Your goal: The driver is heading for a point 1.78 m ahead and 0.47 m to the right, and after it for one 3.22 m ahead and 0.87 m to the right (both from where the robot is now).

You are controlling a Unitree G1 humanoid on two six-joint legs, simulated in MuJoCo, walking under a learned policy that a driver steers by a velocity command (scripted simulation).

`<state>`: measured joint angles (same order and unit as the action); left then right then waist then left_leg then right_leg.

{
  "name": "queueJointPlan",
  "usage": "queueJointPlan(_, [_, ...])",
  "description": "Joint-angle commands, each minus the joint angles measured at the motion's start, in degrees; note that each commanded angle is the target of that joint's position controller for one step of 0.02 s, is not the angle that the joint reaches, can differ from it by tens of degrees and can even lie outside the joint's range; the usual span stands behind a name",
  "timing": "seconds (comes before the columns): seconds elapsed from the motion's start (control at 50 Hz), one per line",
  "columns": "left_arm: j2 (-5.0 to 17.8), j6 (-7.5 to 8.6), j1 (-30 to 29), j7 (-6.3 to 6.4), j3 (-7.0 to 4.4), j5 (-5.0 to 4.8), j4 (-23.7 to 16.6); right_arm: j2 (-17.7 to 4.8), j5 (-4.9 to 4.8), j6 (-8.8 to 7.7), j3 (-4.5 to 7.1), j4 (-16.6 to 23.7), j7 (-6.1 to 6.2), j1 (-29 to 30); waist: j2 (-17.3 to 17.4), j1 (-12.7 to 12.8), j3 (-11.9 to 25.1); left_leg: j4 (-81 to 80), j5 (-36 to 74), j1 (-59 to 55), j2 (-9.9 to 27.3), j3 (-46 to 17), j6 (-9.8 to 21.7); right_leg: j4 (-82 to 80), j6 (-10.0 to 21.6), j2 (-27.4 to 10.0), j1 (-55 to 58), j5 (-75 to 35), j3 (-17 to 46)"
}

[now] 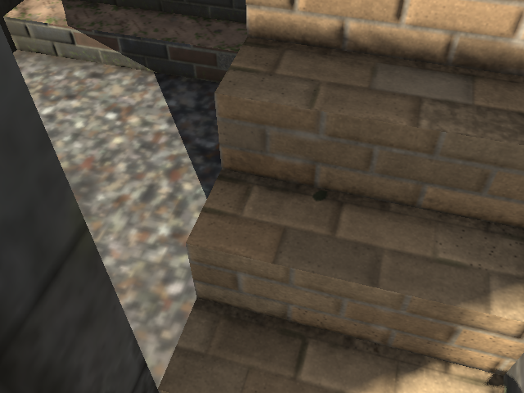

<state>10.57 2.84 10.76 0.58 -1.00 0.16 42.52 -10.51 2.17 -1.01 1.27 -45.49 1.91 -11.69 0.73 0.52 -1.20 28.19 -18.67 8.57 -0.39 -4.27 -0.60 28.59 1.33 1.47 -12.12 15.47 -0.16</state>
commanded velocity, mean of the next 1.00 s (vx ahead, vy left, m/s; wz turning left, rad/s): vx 0.45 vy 0.00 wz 0.00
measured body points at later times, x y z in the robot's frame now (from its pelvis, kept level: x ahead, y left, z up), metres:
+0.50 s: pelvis +0.04 +0.01 +0.00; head +0.04 +0.00 +0.45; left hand +0.21 +0.25 -0.09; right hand +0.24 -0.23 -0.08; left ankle -0.04 +0.13 -0.74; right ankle +0.00 -0.11 -0.74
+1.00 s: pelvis +0.02 +0.03 +0.02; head +0.02 +0.02 +0.46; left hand +0.17 +0.26 -0.10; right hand +0.11 -0.24 -0.12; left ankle -0.04 +0.13 -0.74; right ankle +0.00 -0.11 -0.74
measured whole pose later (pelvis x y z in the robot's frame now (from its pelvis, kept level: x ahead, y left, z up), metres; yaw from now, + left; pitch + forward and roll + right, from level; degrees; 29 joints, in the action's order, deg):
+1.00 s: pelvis +0.02 +0.03 +0.02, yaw -1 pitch +0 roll +0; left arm 12.9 3.5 5.8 1.7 3.6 -0.5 51.8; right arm -15.4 0.5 -2.9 -0.8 -56.3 2.8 -9.2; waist 0.2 -0.1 -0.3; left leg 10.3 -10.5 -0.7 -2.0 -2.4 1.4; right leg 13.8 -1.2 -0.9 -4.3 9.1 1.4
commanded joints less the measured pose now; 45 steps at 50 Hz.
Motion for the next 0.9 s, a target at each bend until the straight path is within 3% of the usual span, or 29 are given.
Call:
queueJointPlan(0.02, [4.0, 1.28, -3.3, -0.03, -1.05, 0.37, -4.4, -7.5, -0.25, -1.1, 2.01, 3.0, 0.16, 1.6, 3.1, -0.2, -1.7, -9.7, -5.5, 5.1, 4.1, -7.0, 5.7, -1.1, 1.2, -1.4, -0.4, 1.9, 2.0])
queueJointPlan(0.06, [2.1, 1.42, -5.4, 0.09, -0.29, 1.32, -5.7, -6.5, 0.13, -1.76, 1.54, 3.0, 0.47, 2.7, 4.2, 0.0, -1.9, -10.5, 3.3, 2.8, 6.1, -8.9, 6.2, -0.4, 1.6, -1.4, -2.8, -3.2, 1.1])
queueJointPlan(0.1, [2.7, 1.88, -4.2, 0.41, -0.42, 0.9, -5.1, -6.3, -0.09, -2.25, 1.54, 2.7, 0.68, 3.2, 1.9, 0.3, 1.5, -6.8, 17.9, -1.0, 4.9, -5.8, 5.3, -2.0, 1.8, -2.4, 0.0, -9.1, 1.9])
queueJointPlan(0.12, [8.8, 2.35, -3.3, 0.8, -1.34, 0.96, -4.5, -7.1, -4.21, -3.56, 1.68, 5.7, 0.28, 7.0, -0.5, 0.8, 5.3, -4.8, 21.5, -1.8, 3.0, -4.7, 4.0, -2.0, 1.7, -2.3, 2.5, -14.7, 2.7])
queueJointPlan(0.14, [8.9, 2.37, -3.8, 1.0, -1.5, 0.66, -4.7, -7.5, -4.36, -4.23, 1.59, 6.0, 0.22, 7.5, -1.3, 0.5, 7.2, -3.2, 24.8, -1.7, 2.3, -3.0, 3.1, -2.3, 2.2, -3.2, 5.3, -20.5, 3.6])
queueJointPlan(0.2, [7.3, 1.57, -1.7, 0.81, -0.59, 0.48, -4.0, -6.9, -3.09, -4.36, 1.15, 4.9, 0.57, 4.6, -2.8, 0.9, 9.8, 0.9, 27.8, 1.5, 1.3, -0.5, 1.3, -2.0, 3.9, -4.2, 12.3, -31.1, 5.1])
queueJointPlan(0.24, [7.4, 0.9, -0.4, 0.69, -0.62, 0.07, -3.0, -5.9, -2.69, -4.05, 0.69, 4.7, 0.43, 4.5, -3.3, 1.5, 9.6, 3.3, 22.5, 5.1, 0.8, 0.4, 0.6, -2.8, 5.4, -4.8, 15.1, -29.0, 6.7])
queueJointPlan(0.28, [8.0, 0.27, -1.3, 0.81, -0.52, 0.05, -2.7, -5.0, -2.31, -4.02, 0.18, 5.1, 0.08, 5.9, -4.5, 1.2, 6.5, 4.1, 13.2, 9.0, 0.7, 1.0, 0.0, -5.9, 7.5, -7.4, 14.0, -22.0, 10.7])
queueJointPlan(0.3, [7.5, 0.23, -3.5, 0.96, 0.08, 0.6, -3.1, -4.5, -2.2, -3.98, -0.13, 5.6, 0.02, 7.1, -4.2, 0.0, 3.8, 2.0, 11.8, 8.3, 1.6, 0.3, -0.2, -7.5, 8.1, -8.8, 10.7, -22.0, 11.9])
queueJointPlan(0.34, [8.2, 0.56, -7.8, 0.8, 0.24, 0.86, -4.3, -6.6, -1.85, -4.1, 0.09, 5.4, 0.06, 7.4, -1.7, -0.9, 3.0, -1.9, 17.7, 4.1, 2.2, -0.2, -0.1, -5.5, 6.3, -6.4, 8.3, -29.4, 8.3])
queueJointPlan(0.38, [10.2, 1.66, -7.5, 0.26, 0.0, 1.29, -4.1, -8.6, -2.17, -3.93, 0.34, 5.5, 0.27, 7.5, 2.0, -1.0, 6.9, -3.0, 28.8, -2.6, 2.5, -0.8, 0.3, -4.4, 4.0, -4.9, 7.7, -35.7, 6.2])
queueJointPlan(0.42, [10.2, 2.15, -7.4, 0.05, 0.48, 0.99, -3.7, -9.4, -2.61, -3.17, 0.4, 5.6, 0.28, 7.7, 2.1, -1.0, 9.4, -3.4, 33.4, -6.5, 3.0, -1.3, 0.9, -4.9, 2.6, -4.3, 7.3, -34.1, 5.2])
queueJointPlan(0.46, [9.9, 2.01, -8.4, 0.19, 1.01, 0.92, -3.5, -8.9, -2.4, -2.71, 0.11, 5.6, 0.02, 9.0, 1.4, -1.1, 9.4, -5.0, 34.1, -7.1, 3.1, -2.0, 1.5, -5.6, 1.5, -4.3, 7.3, -30.8, 4.6])
queueJointPlan(0.48, [4.9, 1.32, -7.3, 0.69, 2.34, -0.6, -2.1, -7.0, -0.26, -1.95, -0.47, 3.9, 0.77, 6.3, 0.4, -1.5, 7.0, -6.7, 36.0, -8.0, 4.8, -0.9, 1.8, -7.2, 1.2, -5.7, 5.8, -29.4, 4.2])
queueJointPlan(0.5, [5.4, 1.08, -7.0, 0.89, 2.65, -0.71, -1.9, -7.6, -0.19, -1.67, -0.38, 3.5, 1.02, 6.2, 0.2, -1.3, 6.1, -7.2, 36.4, -8.4, 4.7, -1.2, 1.7, -7.7, 0.8, -5.5, 5.7, -28.4, 4.3])
queueJointPlan(0.58, [8.0, 0.89, -7.4, 1.14, 2.46, -0.42, -0.6, -8.8, -0.95, -1.83, -0.35, 1.9, 1.1, 6.7, -0.3, -1.0, 7.6, -10.2, 35.2, -9.3, 5.0, -1.3, 1.7, -9.7, 0.4, -6.5, 8.6, -27.5, 4.7])
queueJointPlan(0.6, [7.9, 1.03, -7.8, 1.21, 2.62, -0.51, -0.4, -10.4, -0.5, -1.95, -0.15, 1.5, 0.96, 7.1, -1.1, -0.3, 6.0, -11.0, 37.1, -8.7, 5.6, -2.1, 1.4, -10.0, -0.2, -6.5, 8.2, -26.5, 4.5])
queueJointPlan(0.62, [7.8, 1.08, -7.4, 1.25, 2.76, -0.54, 0.0, -10.6, -0.61, -1.99, -0.06, 1.0, 0.91, 7.1, -0.9, -0.1, 6.6, -11.3, 37.3, -9.4, 5.8, -2.1, 1.6, -10.6, -0.3, -6.6, 8.3, -25.5, 4.4])
queueJointPlan(0.78, [7.6, 1.31, -8.1, 1.19, 3.18, -0.62, 3.1, -10.6, -1.25, -2.48, -0.43, -3.2, 0.96, 6.0, -0.5, -0.3, 6.2, -14.9, 32.4, -9.6, 5.7, -1.9, 1.8, -13.0, -0.6, -7.2, 9.2, -21.7, 4.4])
queueJointPlan(0.8, [7.5, 1.18, -8.5, 1.41, 3.3, -0.67, 3.2, -10.9, -1.78, -2.52, -0.44, -4.1, 1.03, 5.4, -1.0, -0.4, 5.5, -15.4, 31.5, -9.1, 5.8, -2.0, 1.8, -13.3, -0.9, -7.1, 9.3, -20.2, 4.7])
queueJointPlan(0.9, [7.7, 1.33, -8.4, 1.32, 3.42, -0.73, 4.9, -11.3, -1.68, -2.59, -0.66, -6.7, 1.07, 5.0, -1.0, -0.4, 3.6, -17.6, 24.9, -8.2, 5.4, -2.3, 1.9, -15.1, -1.1, -7.1, 9.0, -16.7, 5.1])
Velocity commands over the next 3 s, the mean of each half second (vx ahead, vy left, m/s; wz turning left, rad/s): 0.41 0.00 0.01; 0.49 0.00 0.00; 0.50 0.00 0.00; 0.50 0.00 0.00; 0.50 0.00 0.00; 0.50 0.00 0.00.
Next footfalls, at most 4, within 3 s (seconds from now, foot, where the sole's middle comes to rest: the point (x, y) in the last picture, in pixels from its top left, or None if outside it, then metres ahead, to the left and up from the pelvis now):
none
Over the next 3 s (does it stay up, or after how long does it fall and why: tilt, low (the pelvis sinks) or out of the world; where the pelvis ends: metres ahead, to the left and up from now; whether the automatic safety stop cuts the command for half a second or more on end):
stays up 0.02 0.05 0.02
